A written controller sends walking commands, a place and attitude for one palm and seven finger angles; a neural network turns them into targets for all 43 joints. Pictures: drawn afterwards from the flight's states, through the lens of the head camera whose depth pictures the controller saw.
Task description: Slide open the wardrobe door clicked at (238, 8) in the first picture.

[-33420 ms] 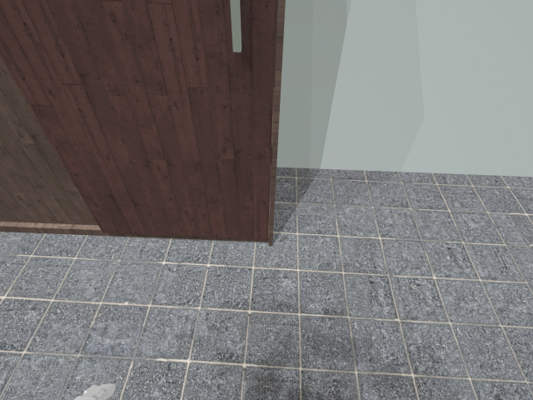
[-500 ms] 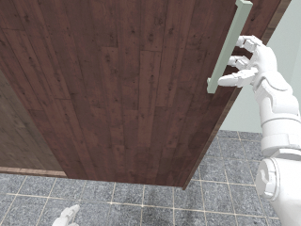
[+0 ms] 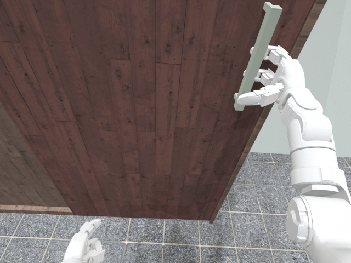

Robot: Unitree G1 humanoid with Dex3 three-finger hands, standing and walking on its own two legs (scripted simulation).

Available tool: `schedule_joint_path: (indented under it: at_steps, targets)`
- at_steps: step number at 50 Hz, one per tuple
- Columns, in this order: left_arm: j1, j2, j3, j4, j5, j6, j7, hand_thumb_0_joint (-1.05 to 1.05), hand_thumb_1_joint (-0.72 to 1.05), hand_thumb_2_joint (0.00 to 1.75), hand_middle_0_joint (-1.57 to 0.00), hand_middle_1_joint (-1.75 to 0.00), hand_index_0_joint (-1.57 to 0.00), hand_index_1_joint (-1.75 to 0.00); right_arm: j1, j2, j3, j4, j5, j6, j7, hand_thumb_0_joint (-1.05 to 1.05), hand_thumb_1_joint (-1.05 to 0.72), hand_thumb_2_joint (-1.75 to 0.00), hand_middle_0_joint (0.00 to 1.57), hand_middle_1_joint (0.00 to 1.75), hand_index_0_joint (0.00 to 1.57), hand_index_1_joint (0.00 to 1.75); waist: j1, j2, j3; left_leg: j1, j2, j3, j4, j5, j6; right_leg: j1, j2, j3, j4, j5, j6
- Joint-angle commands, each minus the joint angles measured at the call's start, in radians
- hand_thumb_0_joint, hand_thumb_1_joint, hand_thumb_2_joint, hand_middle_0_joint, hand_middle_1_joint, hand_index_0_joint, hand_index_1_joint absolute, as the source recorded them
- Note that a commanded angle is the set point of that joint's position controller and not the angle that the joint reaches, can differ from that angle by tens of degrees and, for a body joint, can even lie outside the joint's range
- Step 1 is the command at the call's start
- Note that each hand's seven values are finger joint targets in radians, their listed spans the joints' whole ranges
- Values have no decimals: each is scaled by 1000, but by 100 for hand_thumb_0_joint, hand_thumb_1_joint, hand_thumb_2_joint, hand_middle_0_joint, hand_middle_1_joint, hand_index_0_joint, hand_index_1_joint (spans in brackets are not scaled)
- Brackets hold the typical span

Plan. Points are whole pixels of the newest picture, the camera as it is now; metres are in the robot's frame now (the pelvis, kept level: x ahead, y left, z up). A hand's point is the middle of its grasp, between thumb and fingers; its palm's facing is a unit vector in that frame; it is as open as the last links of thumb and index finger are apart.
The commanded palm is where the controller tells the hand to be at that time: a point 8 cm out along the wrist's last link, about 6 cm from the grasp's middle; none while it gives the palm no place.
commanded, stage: slide the fingers in behind the handle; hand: right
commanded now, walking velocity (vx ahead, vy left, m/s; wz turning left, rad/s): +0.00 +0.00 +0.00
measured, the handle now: (251, 62) +0.49 -0.13 +0.25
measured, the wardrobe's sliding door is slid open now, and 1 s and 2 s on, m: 0.00 0.00 0.00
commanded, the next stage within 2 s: grip the handle and tug to test in 0.98 s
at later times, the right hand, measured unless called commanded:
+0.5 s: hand (246, 78) +0.43 -0.11 +0.25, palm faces -0.03 +1.00 -0.03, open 14.1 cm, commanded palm +0.41 -0.16 +0.25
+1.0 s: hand (245, 78) +0.43 -0.11 +0.25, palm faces -0.01 +1.00 -0.04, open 14.2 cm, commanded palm +0.41 -0.15 +0.25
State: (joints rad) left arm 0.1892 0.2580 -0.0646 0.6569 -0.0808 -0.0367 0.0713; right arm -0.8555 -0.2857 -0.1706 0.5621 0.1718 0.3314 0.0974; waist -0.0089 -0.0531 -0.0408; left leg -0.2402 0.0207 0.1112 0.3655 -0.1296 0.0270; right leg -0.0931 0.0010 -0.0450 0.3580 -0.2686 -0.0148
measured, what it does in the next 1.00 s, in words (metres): stands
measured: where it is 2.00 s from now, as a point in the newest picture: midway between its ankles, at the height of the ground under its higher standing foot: outside the picture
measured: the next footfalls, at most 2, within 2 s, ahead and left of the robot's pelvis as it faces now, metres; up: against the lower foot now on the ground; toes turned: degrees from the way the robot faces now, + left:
none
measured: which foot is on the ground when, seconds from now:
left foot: down 0.00-1.00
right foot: down 0.00-1.00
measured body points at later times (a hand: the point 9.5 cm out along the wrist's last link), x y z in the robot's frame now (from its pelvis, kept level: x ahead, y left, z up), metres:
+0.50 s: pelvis +0.00 +0.00 +0.00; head -0.01 +0.02 +0.45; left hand +0.16 +0.23 -0.10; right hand +0.43 -0.16 +0.25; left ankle +0.04 +0.10 -0.74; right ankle -0.05 -0.11 -0.74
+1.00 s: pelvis +0.00 +0.00 +0.00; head -0.01 +0.02 +0.45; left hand +0.15 +0.22 -0.11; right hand +0.43 -0.16 +0.25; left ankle +0.04 +0.10 -0.74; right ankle -0.05 -0.11 -0.74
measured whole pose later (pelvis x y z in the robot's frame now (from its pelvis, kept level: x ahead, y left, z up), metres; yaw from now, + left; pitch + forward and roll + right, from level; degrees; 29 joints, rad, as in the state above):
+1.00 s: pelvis +0.00 +0.00 +0.00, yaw +0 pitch +0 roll +0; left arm 0.21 0.24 -0.07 0.69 -0.07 -0.03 0.07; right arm -0.89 -0.21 -0.13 0.58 0.15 0.34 0.00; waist -0.01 -0.05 -0.03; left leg -0.23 0.03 0.11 0.37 -0.13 0.02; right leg -0.09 0.01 -0.04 0.36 -0.27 -0.02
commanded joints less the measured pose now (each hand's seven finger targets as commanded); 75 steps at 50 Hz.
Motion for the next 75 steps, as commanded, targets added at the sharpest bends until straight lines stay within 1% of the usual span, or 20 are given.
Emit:
schedule_joint_path:
  at_steps: [1,3,6,9,13,14,19,21,24,28,35,37,42,44,47,54,58,65,67,75]
  targets:
    - [-84,107,37,-138,9,-44,10,0,90,90,-20,-30,-20,-30,-560,-152,-38,-251,13,-65,-12,0,50,-30,30,120,30,120,24,54,-316,225,7,-74,4,230,18,-11,-3,50,-31,298,-13]
    - [-93,99,35,-146,11,-42,7,0,90,90,-20,-30,-20,-30,-552,-126,-32,-279,18,-68,-20,0,50,-30,30,120,30,120,14,65,-350,254,7,-73,16,270,18,-6,-1,48,-28,331,-10]
    - [-91,103,33,-136,14,-27,8,0,90,90,-20,-30,-20,-30,-512,-172,-77,-230,13,-57,-38,0,50,-30,30,120,30,120,7,127,-314,266,7,-73,11,271,13,-42,-5,44,-35,319,-14]
    - [-102,104,35,-147,15,-15,6,0,90,90,-20,-30,-20,-30,-480,-184,-84,-243,-9,-52,-56,0,50,-30,30,120,30,120,-7,99,-314,276,10,-77,13,268,14,-45,-6,38,-39,323,-16]
    - [-100,93,36,-158,15,-15,2,0,90,90,-20,-30,-20,-30,-500,-111,-28,-307,-9,-57,-50,0,50,-30,30,120,30,120,5,77,-338,281,6,-74,22,321,16,-12,-7,35,-29,370,-16]
    - [-102,97,40,-159,15,-14,4,0,90,90,-20,-30,-20,-30,-483,-138,-51,-298,-7,-58,-48,0,50,-30,30,120,30,120,1,79,-342,284,6,-75,21,323,17,-7,-8,36,-26,377,-15]
    - [-109,97,36,-152,12,-18,7,0,90,90,-20,-30,-20,-30,-507,-91,-11,-303,3,-37,-39,0,50,-30,30,120,30,120,14,65,-296,243,3,-71,7,257,17,-10,-7,41,-37,322,-14]
    - [-104,97,35,-142,11,-20,8,0,90,90,-20,-30,-20,-30,-528,-115,-26,-297,1,-29,-53,0,50,-30,30,120,30,120,17,65,-287,232,3,-71,-1,222,16,-21,-7,45,-39,294,-13]
    - [-104,92,37,-143,14,-26,4,0,90,90,-20,-30,-20,-30,-538,-54,17,-312,-3,-32,-66,0,50,-30,30,120,30,120,19,29,-300,223,3,-67,6,239,19,4,-6,45,-34,326,-7]
    - [-96,98,37,-130,16,-24,8,0,90,90,-20,-30,-20,-30,-540,-78,-10,-262,4,-25,-72,0,50,-30,30,120,30,120,23,129,-294,232,0,-69,-1,218,12,-20,-7,46,-41,288,-16]
    - [-94,93,36,-128,19,-30,7,0,90,90,-20,-30,-20,-30,-574,-80,-3,-269,-4,-53,-76,0,50,-30,30,120,30,120,21,54,-307,231,4,-73,-1,219,18,-5,-5,47,-42,301,-9]
    - [-96,92,33,-128,17,-27,8,0,90,90,-20,-30,-20,-30,-564,-66,9,-243,-5,-50,-72,0,50,-30,30,120,30,120,25,87,-289,228,4,-72,-5,203,16,-19,-6,46,-44,279,-11]
    - [-88,92,33,-123,17,-33,8,0,90,90,-20,-30,-20,-30,-589,-46,27,-241,-5,-60,-74,0,50,-30,30,120,30,120,30,86,-291,215,2,-68,-1,200,18,-10,-9,54,-45,285,-7]
    - [-87,92,36,-123,18,-36,7,0,90,90,-20,-30,-20,-30,-605,-29,42,-240,-10,-64,-77,0,50,-30,30,120,30,120,31,45,-289,200,3,-66,0,191,20,4,-9,55,-46,293,-2]
    - [-84,88,33,-116,17,-40,7,0,90,90,-20,-30,-20,-30,-612,-12,54,-218,-8,-60,-76,0,50,-30,30,120,30,120,37,62,-277,191,2,-68,-4,180,18,-6,-8,55,-44,272,-5]
    - [-73,94,36,-109,21,-47,8,0,90,90,-20,-30,-20,-30,-614,-44,27,-185,-6,-72,-77,0,50,-30,30,120,30,120,27,79,-297,203,3,-66,1,185,19,-10,-7,60,-43,280,-5]
    - [-64,91,32,-103,19,-46,8,0,90,90,-20,-30,-20,-30,-635,-33,37,-164,-7,-76,-73,0,31,-38,32,123,32,123,39,81,-274,195,5,-66,-3,181,17,-25,-7,57,-45,264,-6]
    - [-69,91,37,-119,21,-47,3,0,90,90,-20,-30,-20,-30,-610,-61,13,-226,-7,-101,-73,0,-1,-52,35,127,35,127,19,71,-344,246,6,-69,11,244,20,-2,-7,54,-39,329,-4]
    - [-71,87,36,-121,19,-49,1,0,90,90,-20,-30,-20,-30,-615,-23,45,-243,-7,-101,-69,0,-11,-56,36,129,36,129,28,57,-337,240,4,-67,14,262,21,5,-7,51,-35,342,-2]
    - [-92,92,38,-132,17,-37,-1,0,90,90,-20,-30,-20,-30,-541,-57,11,-289,-5,-82,-62,0,-48,-72,41,134,41,134,13,71,-330,258,4,-67,15,290,19,5,-9,43,-35,364,-7]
